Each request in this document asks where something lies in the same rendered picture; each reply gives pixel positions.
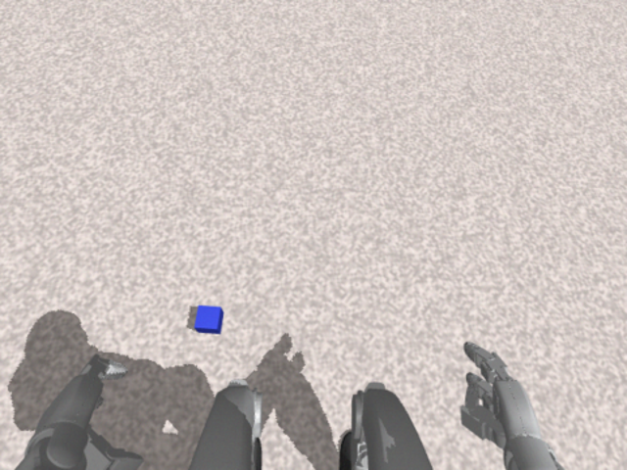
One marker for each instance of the left robot arm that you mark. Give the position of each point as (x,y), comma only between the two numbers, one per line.
(58,446)

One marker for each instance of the right robot arm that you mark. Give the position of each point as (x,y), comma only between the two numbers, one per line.
(528,453)

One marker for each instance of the right robot hand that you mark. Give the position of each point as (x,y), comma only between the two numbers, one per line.
(507,412)

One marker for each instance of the left robot hand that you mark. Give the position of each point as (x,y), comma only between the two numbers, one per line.
(75,404)

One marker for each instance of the cube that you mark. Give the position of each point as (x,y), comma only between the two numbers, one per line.
(209,319)

